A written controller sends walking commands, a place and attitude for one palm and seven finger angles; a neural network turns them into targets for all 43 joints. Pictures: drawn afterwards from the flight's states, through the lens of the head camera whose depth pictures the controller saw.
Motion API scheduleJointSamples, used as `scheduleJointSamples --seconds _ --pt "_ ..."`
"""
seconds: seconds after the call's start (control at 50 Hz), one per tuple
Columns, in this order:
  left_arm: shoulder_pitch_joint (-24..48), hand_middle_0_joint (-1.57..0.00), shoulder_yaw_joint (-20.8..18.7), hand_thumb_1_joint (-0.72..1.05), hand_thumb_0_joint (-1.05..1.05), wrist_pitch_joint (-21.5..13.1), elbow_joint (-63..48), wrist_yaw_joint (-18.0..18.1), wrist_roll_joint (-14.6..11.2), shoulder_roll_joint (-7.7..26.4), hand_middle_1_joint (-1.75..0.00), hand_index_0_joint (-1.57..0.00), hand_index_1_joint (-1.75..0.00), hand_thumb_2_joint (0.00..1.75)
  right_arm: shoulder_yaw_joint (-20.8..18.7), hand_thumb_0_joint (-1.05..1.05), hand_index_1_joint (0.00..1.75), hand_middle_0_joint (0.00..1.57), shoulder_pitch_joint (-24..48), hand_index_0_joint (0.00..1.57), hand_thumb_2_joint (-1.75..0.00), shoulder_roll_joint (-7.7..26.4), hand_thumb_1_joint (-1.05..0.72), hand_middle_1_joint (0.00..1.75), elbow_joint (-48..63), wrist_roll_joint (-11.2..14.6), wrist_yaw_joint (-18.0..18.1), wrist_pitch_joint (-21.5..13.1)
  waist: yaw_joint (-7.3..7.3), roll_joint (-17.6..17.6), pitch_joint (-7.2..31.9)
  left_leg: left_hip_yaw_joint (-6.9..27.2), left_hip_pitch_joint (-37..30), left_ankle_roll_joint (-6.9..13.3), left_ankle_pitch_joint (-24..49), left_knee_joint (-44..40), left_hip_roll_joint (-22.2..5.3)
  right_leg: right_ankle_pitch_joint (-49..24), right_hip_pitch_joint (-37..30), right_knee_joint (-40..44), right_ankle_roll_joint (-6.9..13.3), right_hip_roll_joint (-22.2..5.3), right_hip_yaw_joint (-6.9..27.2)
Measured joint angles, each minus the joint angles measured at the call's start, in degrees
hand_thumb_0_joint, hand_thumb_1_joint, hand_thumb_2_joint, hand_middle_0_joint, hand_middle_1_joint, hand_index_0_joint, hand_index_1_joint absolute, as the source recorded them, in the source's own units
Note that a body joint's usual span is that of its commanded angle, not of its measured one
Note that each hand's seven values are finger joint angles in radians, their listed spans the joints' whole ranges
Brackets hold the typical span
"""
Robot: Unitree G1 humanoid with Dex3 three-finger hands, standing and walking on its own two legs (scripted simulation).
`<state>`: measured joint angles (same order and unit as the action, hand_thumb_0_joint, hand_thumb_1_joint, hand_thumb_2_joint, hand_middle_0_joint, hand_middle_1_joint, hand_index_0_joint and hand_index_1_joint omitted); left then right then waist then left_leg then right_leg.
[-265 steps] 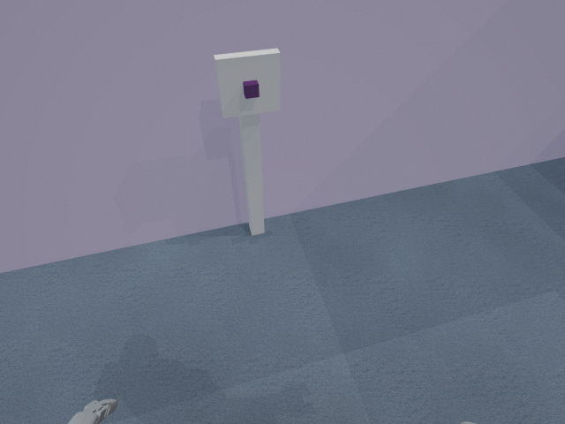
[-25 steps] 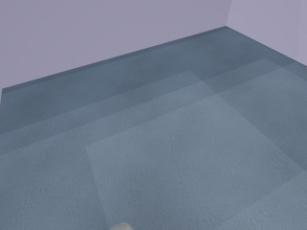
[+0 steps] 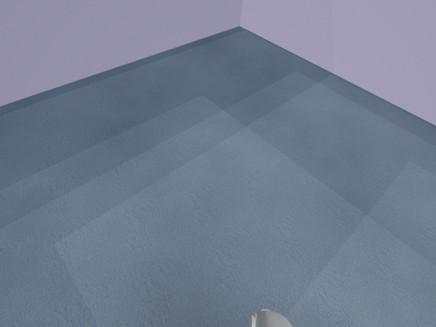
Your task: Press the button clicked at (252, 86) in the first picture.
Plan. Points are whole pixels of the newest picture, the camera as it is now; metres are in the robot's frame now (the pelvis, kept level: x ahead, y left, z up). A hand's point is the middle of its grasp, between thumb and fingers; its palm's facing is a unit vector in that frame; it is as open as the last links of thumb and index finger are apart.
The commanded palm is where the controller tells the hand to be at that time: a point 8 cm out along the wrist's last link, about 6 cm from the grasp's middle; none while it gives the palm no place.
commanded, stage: walk to a spot facing it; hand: left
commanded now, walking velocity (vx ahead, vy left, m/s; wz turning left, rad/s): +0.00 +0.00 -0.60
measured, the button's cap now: out of the picture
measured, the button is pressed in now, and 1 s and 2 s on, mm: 0 0 0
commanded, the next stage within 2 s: turn to face it in 0.10 s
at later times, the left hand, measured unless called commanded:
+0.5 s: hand (183, 290) +0.22 +0.09 -0.16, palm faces -0.13 -0.98 -0.16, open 7.3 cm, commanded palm none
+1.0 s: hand out of the picture +0.08 +0.23 -0.17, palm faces +0.25 -0.93 -0.26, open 7.4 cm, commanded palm none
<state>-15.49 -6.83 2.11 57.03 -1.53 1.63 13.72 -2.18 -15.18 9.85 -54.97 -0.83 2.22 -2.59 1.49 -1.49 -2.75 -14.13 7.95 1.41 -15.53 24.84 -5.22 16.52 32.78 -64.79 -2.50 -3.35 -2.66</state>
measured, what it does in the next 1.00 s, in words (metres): steps on the spot: right foot, then left foot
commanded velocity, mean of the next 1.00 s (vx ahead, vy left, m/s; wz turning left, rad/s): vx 0.00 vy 0.00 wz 0.40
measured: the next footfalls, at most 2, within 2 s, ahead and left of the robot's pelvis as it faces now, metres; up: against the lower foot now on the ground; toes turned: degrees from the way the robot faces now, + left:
right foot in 0.24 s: +0.12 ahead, -0.15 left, +0.00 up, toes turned -16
left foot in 0.66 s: +0.11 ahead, +0.08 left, +0.00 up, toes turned +11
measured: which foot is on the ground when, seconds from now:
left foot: down 0.00-0.22, up 0.24-0.64, down 0.66-1.00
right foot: up 0.00-0.22, down 0.24-0.66, up 0.68-1.00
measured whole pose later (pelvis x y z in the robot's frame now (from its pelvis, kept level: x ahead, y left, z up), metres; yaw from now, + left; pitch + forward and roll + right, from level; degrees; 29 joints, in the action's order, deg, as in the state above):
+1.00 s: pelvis +0.06 -0.01 +0.00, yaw +11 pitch +1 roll -3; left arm -10.6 -5.9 3.4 55.8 1.2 1.0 15.3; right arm -3.2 -13.9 11.1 -54.3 -0.9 0.5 0.8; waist -0.5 -0.5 -2.7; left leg -0.4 16.4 4.1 -10.6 25.5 1.0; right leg 21.4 26.8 -59.9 -6.0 -4.7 -0.1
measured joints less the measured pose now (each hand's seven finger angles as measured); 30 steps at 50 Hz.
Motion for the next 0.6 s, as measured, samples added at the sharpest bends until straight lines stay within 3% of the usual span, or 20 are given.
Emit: scheduleJointSamples --seconds 0.12,0.22,0.24,0.28,0.34,0.4,0.46,0.6 --pt "6.53 -0.19 0.39 0.91 0.00 0.75 -2.79 0.01 0.04 0.03 -0.29 -0.20 -0.30 0.90 -0.73 0.00 0.30 0.20 -3.35 0.20 -0.90 1.48 -0.93 0.30 -2.33 -0.55 -0.57 1.42 -2.34 1.14 -1.68 -4.19 -1.85 -1.34 -3.76 2.52 -1.88 -0.17 -2.69 13.66 -0.01 -1.00 -2.32" --pt "10.06 -0.19 1.63 0.91 0.00 -0.41 -5.09 -0.10 0.14 -0.61 -0.29 -0.20 -0.30 0.90 -1.30 0.00 0.30 0.20 -5.69 0.20 -0.90 2.37 -0.91 0.30 -2.91 -0.48 -1.29 2.54 -4.23 2.83 -2.47 -7.41 -1.15 -3.82 -9.61 10.62 -5.08 -1.73 -10.11 27.06 1.96 0.88 -4.39" --pt "10.60 -0.19 1.95 0.91 0.00 -1.36 -5.48 0.09 0.30 -0.60 -0.29 -0.20 -0.30 0.90 -1.29 0.00 0.30 0.20 -6.11 0.20 -0.90 2.41 -0.91 0.30 -3.01 -0.23 -1.49 2.86 -4.34 3.03 -2.43 -6.63 0.92 -4.12 -10.77 15.63 -6.19 -4.79 -10.86 28.44 3.37 1.27 -4.34" --pt "12.06 -0.19 2.85 0.91 0.00 -2.85 -5.37 0.83 -0.20 -1.35 -0.29 -0.20 -0.30 0.90 -1.07 0.00 0.30 0.20 -5.22 0.20 -0.90 2.68 -0.91 0.30 -3.52 0.34 -1.20 4.08 -5.08 4.08 -3.52 0.84 6.99 -4.59 -15.73 28.85 -5.79 -1.99 -10.43 25.50 5.40 1.99 -4.60" --pt "12.55 -0.19 4.20 0.91 0.00 -3.16 -4.59 1.93 -0.47 -3.26 -0.29 -0.20 -0.30 0.90 -0.66 0.01 0.30 0.20 -4.09 0.19 -0.90 2.37 -0.91 0.29 -4.20 0.57 -0.83 5.13 -5.55 4.80 -3.13 8.19 13.26 -4.61 -14.90 39.24 -3.63 -0.03 -13.09 27.32 5.99 2.36 -5.13" --pt "11.88 -0.20 5.43 0.91 0.00 -2.86 -3.29 2.36 -0.45 -5.19 -0.30 -0.20 -0.30 0.90 -0.17 0.01 0.30 0.20 -3.39 0.19 -0.90 1.39 -0.91 0.29 -4.26 0.40 -0.92 5.34 -5.92 4.92 -1.28 10.86 15.73 -4.71 -10.92 37.42 -2.66 -1.34 -15.84 31.18 5.59 2.34 -6.01" --pt "11.35 -0.20 6.01 0.91 0.00 -2.36 -2.44 2.33 -0.36 -6.78 -0.30 -0.21 -0.30 0.90 0.12 0.00 0.30 0.20 -3.07 0.19 -0.90 -0.01 -0.91 0.29 -4.02 0.38 -1.35 5.39 -6.05 4.43 0.02 11.09 16.33 -4.89 -8.90 33.50 -2.07 -1.83 -17.72 33.46 5.53 1.74 -7.77" --pt "9.42 -0.20 4.73 0.91 -0.01 -2.01 -2.47 2.75 -0.22 -7.25 -0.30 -0.21 -0.30 0.90 -0.29 0.01 0.30 0.20 -1.27 0.20 -0.90 -1.75 -0.92 0.30 -3.23 0.16 -2.10 5.85 -3.63 1.69 -0.13 7.78 13.96 -4.88 -9.56 24.25 -0.49 -0.76 -18.14 32.48 4.01 -1.07 -12.65"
